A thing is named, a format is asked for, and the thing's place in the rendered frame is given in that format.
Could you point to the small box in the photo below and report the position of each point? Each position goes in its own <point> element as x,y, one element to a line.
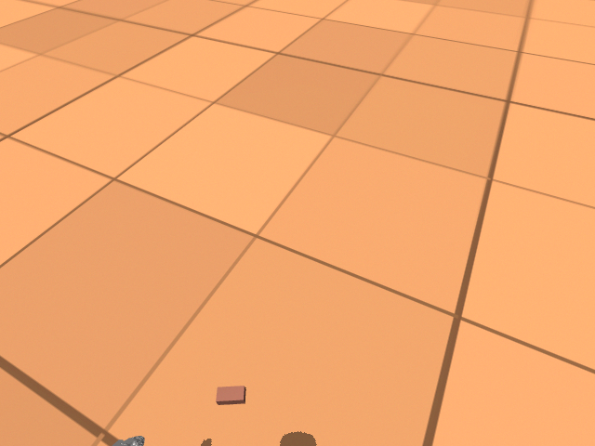
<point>230,395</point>

